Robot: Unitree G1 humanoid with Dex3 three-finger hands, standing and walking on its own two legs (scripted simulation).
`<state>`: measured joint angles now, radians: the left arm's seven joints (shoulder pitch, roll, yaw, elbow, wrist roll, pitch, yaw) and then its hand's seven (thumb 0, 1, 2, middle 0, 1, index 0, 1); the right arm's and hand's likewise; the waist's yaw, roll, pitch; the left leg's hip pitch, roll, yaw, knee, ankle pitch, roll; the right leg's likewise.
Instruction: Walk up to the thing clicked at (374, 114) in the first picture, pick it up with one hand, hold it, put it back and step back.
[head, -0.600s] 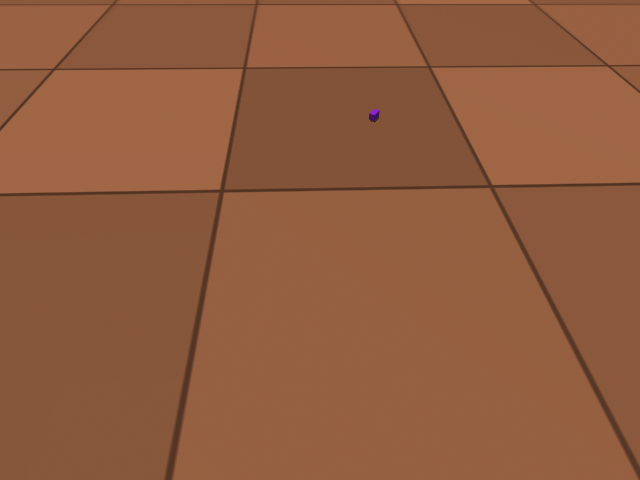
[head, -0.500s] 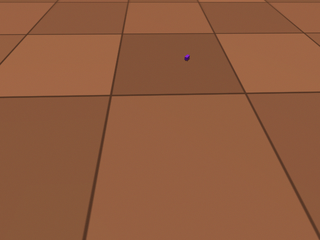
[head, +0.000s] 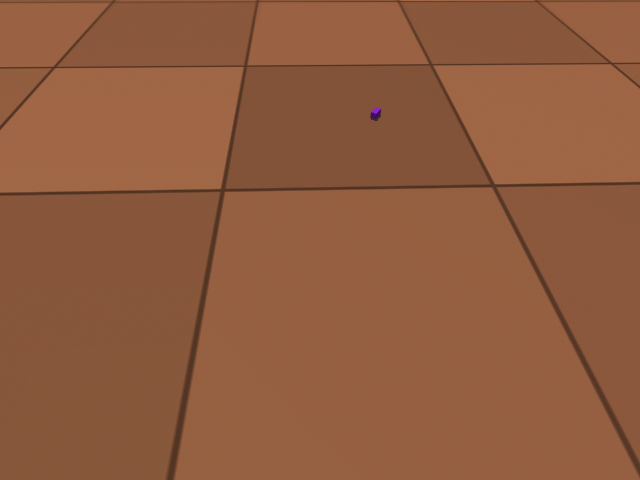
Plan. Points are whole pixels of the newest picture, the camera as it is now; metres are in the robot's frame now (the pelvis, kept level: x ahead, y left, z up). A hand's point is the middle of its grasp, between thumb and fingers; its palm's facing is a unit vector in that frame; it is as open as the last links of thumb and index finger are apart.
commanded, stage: stand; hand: left
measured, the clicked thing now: (375, 113) +2.16 -0.37 -0.76
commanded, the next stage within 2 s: walk up in 0.52 s
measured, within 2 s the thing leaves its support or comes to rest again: neither
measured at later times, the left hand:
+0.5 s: hand out of the picture +0.07 +0.25 -0.16, palm faces -0.03 -0.94 -0.34, open 7.4 cm
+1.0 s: hand out of the picture +0.17 +0.36 -0.16, palm faces +0.28 -0.93 -0.25, open 7.4 cm
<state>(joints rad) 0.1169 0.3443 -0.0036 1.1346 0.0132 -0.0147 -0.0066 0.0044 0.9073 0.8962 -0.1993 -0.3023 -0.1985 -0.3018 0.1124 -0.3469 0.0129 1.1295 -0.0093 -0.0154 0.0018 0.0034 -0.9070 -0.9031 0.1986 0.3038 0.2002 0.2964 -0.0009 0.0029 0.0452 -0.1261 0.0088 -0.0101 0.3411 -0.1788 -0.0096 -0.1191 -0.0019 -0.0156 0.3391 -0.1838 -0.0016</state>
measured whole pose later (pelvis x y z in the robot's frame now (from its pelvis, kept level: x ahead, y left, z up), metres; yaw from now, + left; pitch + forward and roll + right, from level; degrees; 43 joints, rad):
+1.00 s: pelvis +0.13 +0.05 -0.01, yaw +17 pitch -3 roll +2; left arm 0.10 0.51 0.12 0.94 0.06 0.06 -0.18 0.01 0.91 0.90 -0.19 -0.30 -0.19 -0.30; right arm 0.35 -0.47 -0.07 0.99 0.00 -0.10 -0.01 0.00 -0.91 -0.90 0.20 0.30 0.20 0.30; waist 0.01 -0.17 -0.01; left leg -0.21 0.00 0.08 0.50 -0.25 0.04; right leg -0.51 -0.09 0.01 1.13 -0.32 0.01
